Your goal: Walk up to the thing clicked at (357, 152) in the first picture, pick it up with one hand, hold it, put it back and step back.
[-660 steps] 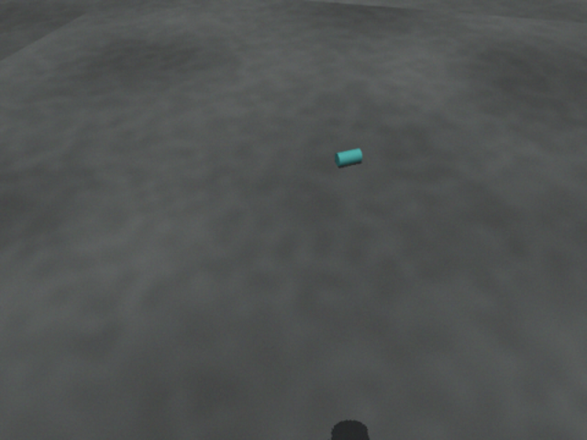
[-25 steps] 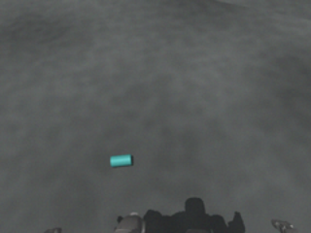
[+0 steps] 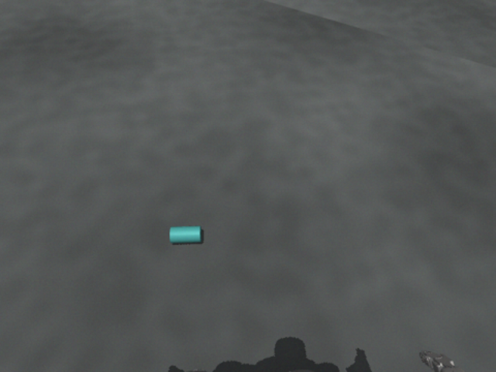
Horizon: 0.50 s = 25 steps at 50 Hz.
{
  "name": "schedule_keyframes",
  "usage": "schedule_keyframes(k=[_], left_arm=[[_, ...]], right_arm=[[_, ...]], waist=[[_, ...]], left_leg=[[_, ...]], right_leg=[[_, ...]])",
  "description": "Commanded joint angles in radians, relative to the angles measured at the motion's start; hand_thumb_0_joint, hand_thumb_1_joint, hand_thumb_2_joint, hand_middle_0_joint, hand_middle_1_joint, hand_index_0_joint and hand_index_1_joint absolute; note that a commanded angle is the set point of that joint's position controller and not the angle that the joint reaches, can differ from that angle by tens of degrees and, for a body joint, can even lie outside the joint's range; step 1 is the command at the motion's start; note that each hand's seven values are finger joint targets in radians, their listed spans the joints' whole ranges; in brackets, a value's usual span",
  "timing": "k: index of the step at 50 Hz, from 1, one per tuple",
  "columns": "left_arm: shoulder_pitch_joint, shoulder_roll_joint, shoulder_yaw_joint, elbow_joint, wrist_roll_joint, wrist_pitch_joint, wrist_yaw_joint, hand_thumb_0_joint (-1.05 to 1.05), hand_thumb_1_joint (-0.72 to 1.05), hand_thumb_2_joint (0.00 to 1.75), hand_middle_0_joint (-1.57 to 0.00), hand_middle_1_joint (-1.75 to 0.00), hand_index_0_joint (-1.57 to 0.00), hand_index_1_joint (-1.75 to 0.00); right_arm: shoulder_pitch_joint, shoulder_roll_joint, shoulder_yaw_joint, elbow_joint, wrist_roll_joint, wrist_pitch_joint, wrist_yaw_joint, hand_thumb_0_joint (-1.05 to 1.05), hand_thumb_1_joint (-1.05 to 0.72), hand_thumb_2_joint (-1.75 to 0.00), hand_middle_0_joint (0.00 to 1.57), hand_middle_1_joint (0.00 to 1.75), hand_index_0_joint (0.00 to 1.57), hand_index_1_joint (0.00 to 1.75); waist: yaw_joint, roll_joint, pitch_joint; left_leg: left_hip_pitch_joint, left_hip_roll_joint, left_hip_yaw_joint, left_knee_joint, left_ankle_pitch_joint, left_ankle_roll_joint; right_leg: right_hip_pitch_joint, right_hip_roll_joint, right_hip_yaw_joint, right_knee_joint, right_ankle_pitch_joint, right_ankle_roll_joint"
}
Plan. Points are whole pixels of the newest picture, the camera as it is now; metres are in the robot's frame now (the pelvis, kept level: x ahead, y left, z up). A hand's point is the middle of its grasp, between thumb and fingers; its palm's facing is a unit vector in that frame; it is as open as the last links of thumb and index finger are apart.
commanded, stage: walk up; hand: left
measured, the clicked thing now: (186, 234) +0.72 +0.26 -0.73
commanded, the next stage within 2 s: stand in 1.20 s
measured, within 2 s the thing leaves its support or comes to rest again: neither
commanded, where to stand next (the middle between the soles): +0.35 +0.00 m, yaw +4 degrees
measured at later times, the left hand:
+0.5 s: hand out of the picture +0.03 +0.25 -0.14, palm faces +0.05 -0.92 -0.38, open 7.4 cm
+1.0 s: hand out of the picture +0.06 +0.27 -0.15, palm faces +0.04 -0.93 -0.36, open 7.4 cm
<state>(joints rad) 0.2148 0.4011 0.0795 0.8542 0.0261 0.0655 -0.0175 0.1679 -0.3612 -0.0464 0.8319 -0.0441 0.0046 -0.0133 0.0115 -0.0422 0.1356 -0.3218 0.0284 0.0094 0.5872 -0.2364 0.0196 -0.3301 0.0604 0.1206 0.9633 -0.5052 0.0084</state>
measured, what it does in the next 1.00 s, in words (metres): steps on the spot: right foot, then left foot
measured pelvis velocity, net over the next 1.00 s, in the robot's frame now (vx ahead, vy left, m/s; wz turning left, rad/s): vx -0.01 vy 0.00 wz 0.05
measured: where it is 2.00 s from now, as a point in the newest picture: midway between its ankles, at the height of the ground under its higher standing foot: outside the picture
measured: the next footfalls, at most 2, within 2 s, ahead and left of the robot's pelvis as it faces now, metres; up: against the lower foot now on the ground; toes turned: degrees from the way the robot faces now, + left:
right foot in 0.08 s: +0.01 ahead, -0.13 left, +0.00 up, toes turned +2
left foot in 0.36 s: +0.04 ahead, +0.11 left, +0.00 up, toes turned +2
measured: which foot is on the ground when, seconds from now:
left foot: down 0.00-0.10, up 0.12-0.34, down 0.36-1.00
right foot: up 0.00-0.06, down 0.08-1.00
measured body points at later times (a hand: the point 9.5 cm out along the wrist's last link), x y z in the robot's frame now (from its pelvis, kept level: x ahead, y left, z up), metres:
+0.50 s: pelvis -0.03 -0.02 +0.00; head -0.02 -0.02 +0.45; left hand +0.03 +0.30 -0.12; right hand +0.05 -0.31 -0.13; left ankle -0.01 +0.11 -0.73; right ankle -0.05 -0.13 -0.73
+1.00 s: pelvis -0.01 +0.00 +0.01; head +0.01 +0.00 +0.46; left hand +0.05 +0.31 -0.12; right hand +0.11 -0.30 -0.11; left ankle +0.00 +0.11 -0.73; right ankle -0.03 -0.13 -0.73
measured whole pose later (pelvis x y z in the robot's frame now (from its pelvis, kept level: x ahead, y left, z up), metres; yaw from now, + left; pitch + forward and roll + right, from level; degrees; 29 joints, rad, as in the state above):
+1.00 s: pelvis -0.01 +0.00 +0.01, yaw +3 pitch -3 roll -1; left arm 0.16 0.37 0.03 1.04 0.01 -0.03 -0.01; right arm 0.12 -0.34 -0.03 1.01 -0.02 -0.01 0.01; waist 0.01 0.00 0.07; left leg -0.22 -0.01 -0.01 0.54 -0.27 0.02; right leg -0.12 -0.01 -0.01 0.50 -0.33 0.01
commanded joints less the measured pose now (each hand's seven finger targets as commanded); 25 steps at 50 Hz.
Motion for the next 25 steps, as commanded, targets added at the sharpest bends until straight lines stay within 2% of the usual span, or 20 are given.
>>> schedule_keyframes(k=[1,2,3,4,5,6,7,8,11,13,15,16,17,18,19,20,21,22,24,25], left_arm=[[0.067,0.153,0.050,-0.011,0.002,-0.064,0.009,0.00,0.90,0.90,-0.20,-0.30,-0.20,-0.30],[0.123,0.145,0.054,0.032,0.004,-0.073,0.013,0.00,0.90,0.90,-0.20,-0.30,-0.20,-0.30],[0.135,0.181,0.067,0.045,0.014,-0.082,0.018,0.00,0.90,0.90,-0.20,-0.30,-0.20,-0.30],[0.127,0.227,0.077,0.030,0.028,-0.091,0.021,0.00,0.90,0.90,-0.20,-0.30,-0.20,-0.30],[0.050,0.324,0.088,-0.010,0.029,-0.091,0.023,0.00,0.90,0.90,-0.20,-0.30,-0.20,-0.30],[-0.036,0.307,0.083,-0.032,0.025,-0.098,0.023,0.00,0.90,0.90,-0.20,-0.30,-0.20,-0.30],[-0.073,0.239,0.069,-0.037,0.019,-0.109,0.025,0.00,0.90,0.90,-0.20,-0.30,-0.20,-0.30],[-0.080,0.224,0.064,-0.029,0.016,-0.114,0.028,0.00,0.90,0.90,-0.20,-0.30,-0.20,-0.30],[-0.003,0.223,0.062,-0.009,0.013,-0.121,0.023,0.00,0.90,0.90,-0.20,-0.30,-0.20,-0.30],[0.011,0.228,0.062,-0.003,0.010,-0.116,0.023,0.00,0.90,0.90,-0.20,-0.30,-0.20,-0.30],[0.002,0.229,0.055,-0.007,0.000,-0.108,0.024,0.00,0.90,0.90,-0.20,-0.30,-0.20,-0.30],[-0.016,0.222,0.048,-0.014,-0.005,-0.103,0.023,0.00,0.90,0.90,-0.20,-0.30,-0.20,-0.30],[-0.014,0.203,0.037,-0.013,-0.011,-0.097,0.024,0.00,0.90,0.90,-0.20,-0.30,-0.20,-0.30],[-0.012,0.174,0.023,-0.020,-0.015,-0.098,0.023,0.00,0.90,0.90,-0.20,-0.30,-0.20,-0.30],[-0.015,0.128,0.009,-0.022,-0.029,-0.096,0.023,0.00,0.90,0.90,-0.20,-0.30,-0.20,-0.30],[-0.026,0.152,0.026,0.000,-0.033,-0.089,0.027,0.00,0.90,0.90,-0.20,-0.30,-0.20,-0.30],[-0.025,0.159,0.021,0.008,-0.026,-0.090,0.029,0.00,0.90,0.90,-0.20,-0.30,-0.20,-0.30],[-0.021,0.149,0.019,0.011,-0.021,-0.092,0.027,0.00,0.90,0.90,-0.20,-0.30,-0.20,-0.30],[0.017,0.140,0.018,0.039,-0.016,-0.106,0.025,0.00,0.90,0.90,-0.20,-0.30,-0.20,-0.30],[0.049,0.160,0.026,0.065,-0.007,-0.114,0.029,0.00,0.90,0.90,-0.20,-0.30,-0.20,-0.30]], right_arm=[[-0.007,-0.298,-0.082,-0.066,-0.008,-0.005,0.000,0.00,-0.90,-0.90,0.20,0.30,0.20,0.30],[-0.023,-0.292,-0.077,-0.065,-0.003,0.005,0.002,0.00,-0.90,-0.90,0.20,0.30,0.20,0.30],[0.004,-0.236,-0.061,-0.066,0.006,0.008,0.003,0.00,-0.90,-0.90,0.20,0.30,0.20,0.30],[0.014,-0.166,-0.038,-0.078,0.019,0.008,0.006,0.00,-0.90,-0.90,0.20,0.30,0.20,0.30],[-0.062,-0.194,-0.049,-0.086,0.020,0.006,-0.005,0.00,-0.90,-0.90,0.20,0.30,0.20,0.30],[-0.060,-0.237,-0.062,-0.060,0.026,0.003,-0.004,0.00,-0.90,-0.90,0.20,0.30,0.20,0.30],[-0.019,-0.223,-0.057,-0.032,0.036,-0.006,0.002,0.00,-0.90,-0.90,0.20,0.30,0.20,0.30],[0.008,-0.211,-0.052,-0.015,0.040,-0.013,0.002,0.00,-0.90,-0.90,0.20,0.30,0.20,0.30],[-0.002,-0.200,-0.040,-0.002,0.029,-0.024,0.007,0.00,-0.90,-0.90,0.20,0.30,0.20,0.30],[-0.008,-0.193,-0.041,0.001,0.023,-0.028,0.012,0.00,-0.90,-0.90,0.20,0.30,0.20,0.30],[0.001,-0.185,-0.045,0.016,0.024,-0.035,0.013,0.00,-0.90,-0.90,0.20,0.30,0.20,0.30],[0.033,-0.176,-0.046,0.031,0.025,-0.040,0.014,0.00,-0.90,-0.90,0.20,0.30,0.20,0.30],[0.058,-0.173,-0.050,0.046,0.024,-0.046,0.011,0.00,-0.90,-0.90,0.20,0.30,0.20,0.30],[0.099,-0.202,-0.063,0.055,0.017,-0.053,0.006,0.00,-0.90,-0.90,0.20,0.30,0.20,0.30],[0.086,-0.250,-0.068,0.049,0.017,-0.058,0.004,0.00,-0.90,-0.90,0.20,0.30,0.20,0.30],[0.062,-0.289,-0.075,0.045,0.028,-0.054,0.010,0.00,-0.90,-0.90,0.20,0.30,0.20,0.30],[0.041,-0.288,-0.074,0.043,0.025,-0.051,0.014,0.00,-0.90,-0.90,0.20,0.30,0.20,0.30],[0.010,-0.270,-0.065,0.033,0.019,-0.048,0.014,0.00,-0.90,-0.90,0.20,0.30,0.20,0.30],[-0.049,-0.241,-0.050,0.028,0.022,-0.038,0.014,0.00,-0.90,-0.90,0.20,0.30,0.20,0.30],[-0.072,-0.201,-0.036,0.028,0.034,-0.033,0.015,0.00,-0.90,-0.90,0.20,0.30,0.20,0.30]], waist=[[-0.006,0.255,-0.143],[0.023,0.224,-0.125],[0.022,0.115,-0.103],[0.016,-0.084,-0.082],[0.057,-0.118,-0.031],[0.030,-0.065,0.038],[0.001,0.005,0.034],[-0.014,-0.016,-0.002],[0.030,-0.116,-0.041],[0.040,-0.134,-0.036],[0.027,-0.124,-0.050],[0.002,-0.116,-0.081],[-0.006,-0.091,-0.113],[-0.026,-0.040,-0.164],[-0.016,0.119,-0.195],[0.001,0.125,-0.183],[0.002,0.141,-0.156],[0.012,0.146,-0.123],[0.041,0.178,-0.082],[0.060,0.128,-0.092]], left_leg=[[0.054,0.193,-0.207,-0.202,-0.266,0.171],[-0.017,0.160,-0.171,-0.143,-0.233,0.140],[-0.118,0.100,-0.128,-0.014,-0.247,0.081],[-0.270,-0.010,-0.067,0.156,-0.321,0.006],[-0.189,-0.049,-0.156,0.249,-0.347,-0.022],[-0.133,-0.018,-0.201,0.328,-0.291,-0.032],[-0.150,-0.033,-0.208,0.323,-0.222,-0.026],[-0.160,-0.049,-0.181,0.310,-0.193,-0.027],[-0.107,-0.035,-0.114,0.204,-0.215,-0.031],[-0.071,-0.029,-0.068,0.108,-0.199,-0.029],[0.009,-0.040,-0.022,-0.005,-0.154,-0.018],[0.079,-0.054,-0.004,-0.115,-0.079,-0.007],[0.166,-0.053,-0.021,-0.200,0.030,0.003],[0.277,0.012,-0.115,-0.204,0.122,0.036],[0.280,0.168,-0.352,-0.235,0.132,0.116],[0.182,0.250,-0.414,-0.237,0.019,0.214],[0.124,0.266,-0.423,-0.263,-0.058,0.231],[0.096,0.242,-0.388,-0.262,-0.073,0.210],[0.008,0.159,-0.277,-0.211,-0.050,0.115],[-0.059,0.106,-0.223,-0.121,0.016,0.058]], right_leg=[[0.139,-0.028,-0.128,-0.437,-0.010,-0.022],[0.232,-0.015,-0.147,-0.587,0.122,-0.037],[0.288,-0.049,-0.034,-0.625,0.120,-0.058],[0.279,-0.228,0.293,-0.717,-0.117,-0.113],[-0.020,-0.419,0.482,-0.780,-0.305,-0.228],[-0.108,-0.430,0.468,-0.772,-0.277,-0.256],[-0.009,-0.358,0.332,-0.715,-0.055,-0.216],[0.067,-0.304,0.230,-0.670,0.138,-0.183],[0.137,-0.284,0.140,-0.642,0.308,-0.169],[0.164,-0.287,0.116,-0.608,0.377,-0.162],[0.156,-0.283,0.088,-0.566,0.462,-0.158],[0.157,-0.271,0.056,-0.515,0.528,-0.145],[0.153,-0.242,0.018,-0.448,0.603,-0.116],[0.092,-0.207,-0.013,-0.361,0.607,-0.080],[0.017,-0.095,-0.093,-0.264,0.384,-0.026],[0.063,-0.054,-0.133,-0.248,0.026,-0.033],[0.071,-0.062,-0.114,-0.228,-0.047,-0.042],[0.073,-0.070,-0.107,-0.275,-0.045,-0.047],[0.174,-0.079,-0.109,-0.517,0.110,-0.055],[0.264,-0.116,-0.026,-0.588,0.188,-0.064]])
